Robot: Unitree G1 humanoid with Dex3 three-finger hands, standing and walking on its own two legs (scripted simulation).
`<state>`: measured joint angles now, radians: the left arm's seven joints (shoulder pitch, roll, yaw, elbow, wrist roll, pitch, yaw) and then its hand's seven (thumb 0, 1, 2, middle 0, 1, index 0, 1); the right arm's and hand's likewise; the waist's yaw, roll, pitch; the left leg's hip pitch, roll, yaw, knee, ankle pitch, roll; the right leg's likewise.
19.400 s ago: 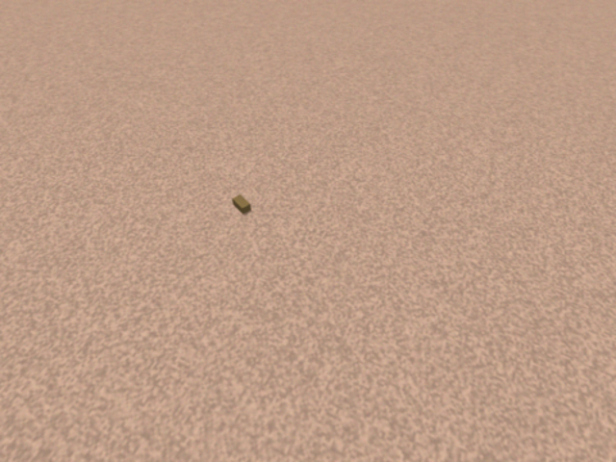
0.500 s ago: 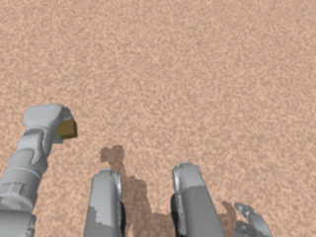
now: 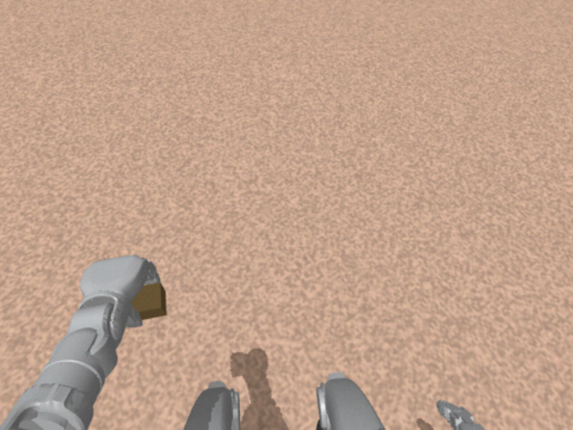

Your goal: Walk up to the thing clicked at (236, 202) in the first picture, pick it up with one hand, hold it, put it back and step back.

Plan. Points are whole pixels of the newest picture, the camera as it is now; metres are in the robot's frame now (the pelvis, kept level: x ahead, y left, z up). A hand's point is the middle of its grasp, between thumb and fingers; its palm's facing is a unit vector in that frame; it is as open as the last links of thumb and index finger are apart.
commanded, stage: lift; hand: left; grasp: from above
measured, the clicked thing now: (137, 303) +0.35 +0.23 -0.11
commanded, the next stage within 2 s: hold in 0.38 s
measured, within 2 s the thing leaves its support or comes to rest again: neither
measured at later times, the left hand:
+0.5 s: hand (114, 275) +0.35 +0.22 +0.00, palm faces -0.44 -0.08 -0.90, open 7.3 cm
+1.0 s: hand (104, 258) +0.36 +0.22 +0.04, palm faces -0.44 -0.05 -0.90, open 7.3 cm
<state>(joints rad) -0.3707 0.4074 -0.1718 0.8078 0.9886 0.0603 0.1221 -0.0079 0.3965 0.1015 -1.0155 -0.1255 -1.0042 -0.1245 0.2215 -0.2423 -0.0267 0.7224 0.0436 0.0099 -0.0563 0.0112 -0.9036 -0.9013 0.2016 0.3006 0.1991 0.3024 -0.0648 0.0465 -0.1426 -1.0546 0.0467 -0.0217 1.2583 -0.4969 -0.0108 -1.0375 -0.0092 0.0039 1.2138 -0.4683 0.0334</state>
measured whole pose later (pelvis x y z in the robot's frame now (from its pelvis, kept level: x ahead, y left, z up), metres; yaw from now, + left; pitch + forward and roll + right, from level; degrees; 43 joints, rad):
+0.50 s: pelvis +0.04 +0.00 +0.08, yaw +0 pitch +9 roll -1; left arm -0.33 0.36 -0.19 0.85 0.99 0.05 0.14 -0.01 0.39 0.11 -1.03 -0.10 -1.02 -0.11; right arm 0.25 -0.25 -0.05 0.74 0.04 0.01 -0.04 0.01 -0.90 -0.90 0.20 0.30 0.20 0.30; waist -0.04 0.04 -0.07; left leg -0.61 0.04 0.01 0.83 -0.37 -0.01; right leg -0.61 -0.02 0.02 0.80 -0.35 0.03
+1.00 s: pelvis +0.05 +0.00 +0.09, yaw -1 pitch +5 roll +0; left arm -0.29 0.37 -0.21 0.75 1.01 0.05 0.06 -0.01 0.40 0.08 -1.03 -0.10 -1.02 -0.09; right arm 0.23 -0.25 -0.05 0.71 0.05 0.04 -0.02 0.01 -0.90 -0.90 0.20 0.30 0.20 0.30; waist -0.02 0.05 -0.05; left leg -0.43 0.03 0.03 0.67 -0.33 -0.01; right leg -0.44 -0.02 0.03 0.65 -0.30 0.03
